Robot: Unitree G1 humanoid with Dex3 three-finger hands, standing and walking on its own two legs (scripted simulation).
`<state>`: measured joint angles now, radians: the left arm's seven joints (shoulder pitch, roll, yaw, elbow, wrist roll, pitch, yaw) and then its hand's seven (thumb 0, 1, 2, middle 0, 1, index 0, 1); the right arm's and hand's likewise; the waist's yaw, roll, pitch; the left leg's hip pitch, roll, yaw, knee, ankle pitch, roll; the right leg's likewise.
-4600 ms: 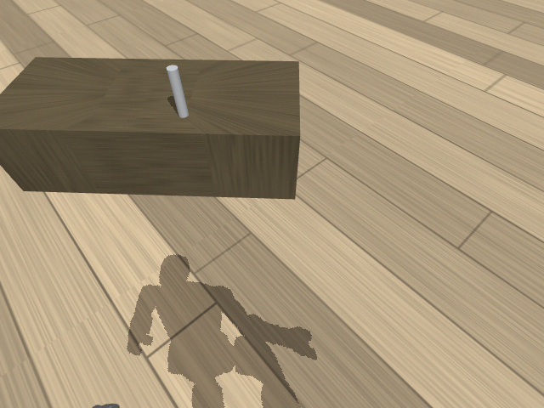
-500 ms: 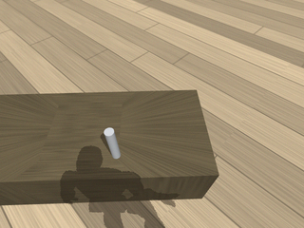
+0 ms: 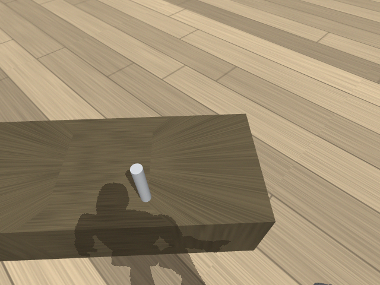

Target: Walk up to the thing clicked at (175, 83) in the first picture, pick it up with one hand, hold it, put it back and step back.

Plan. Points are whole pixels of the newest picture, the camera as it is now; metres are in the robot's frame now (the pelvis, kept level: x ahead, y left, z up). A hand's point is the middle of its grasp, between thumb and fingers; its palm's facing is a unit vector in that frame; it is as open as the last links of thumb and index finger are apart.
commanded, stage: walk up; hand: left
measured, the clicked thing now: (141, 184) +0.48 +0.20 -0.29
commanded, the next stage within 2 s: stand in 0.54 s
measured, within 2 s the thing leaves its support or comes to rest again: neither
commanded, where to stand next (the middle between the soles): +0.06 -0.01 m, yaw +1 degrees
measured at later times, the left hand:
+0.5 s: hand out of the picture +0.08 +0.25 -0.16, palm faces -0.02 -0.94 -0.33, open 7.4 cm
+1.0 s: hand out of the picture +0.08 +0.26 -0.16, palm faces -0.05 -0.94 -0.34, open 7.4 cm
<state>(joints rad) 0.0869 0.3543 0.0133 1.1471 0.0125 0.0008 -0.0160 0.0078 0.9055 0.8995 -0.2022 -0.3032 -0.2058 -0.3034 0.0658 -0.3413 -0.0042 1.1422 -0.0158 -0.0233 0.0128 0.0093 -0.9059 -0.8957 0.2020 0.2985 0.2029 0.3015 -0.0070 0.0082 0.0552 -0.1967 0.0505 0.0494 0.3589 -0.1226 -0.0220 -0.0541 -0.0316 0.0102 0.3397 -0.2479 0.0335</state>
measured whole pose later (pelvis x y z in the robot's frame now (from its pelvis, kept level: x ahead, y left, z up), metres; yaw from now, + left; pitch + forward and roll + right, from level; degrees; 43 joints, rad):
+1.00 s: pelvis +0.01 +0.00 +0.00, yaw +0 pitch -2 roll +0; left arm 0.12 0.36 0.00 1.11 0.02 -0.01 -0.01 0.01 0.91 0.90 -0.20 -0.30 -0.21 -0.30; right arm 0.08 -0.35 -0.01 1.15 -0.01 -0.01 0.02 0.01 -0.91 -0.90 0.20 0.30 0.20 0.30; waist -0.01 -0.01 0.06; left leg -0.18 0.04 0.05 0.34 -0.13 -0.02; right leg -0.04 -0.04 0.01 0.31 -0.25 0.04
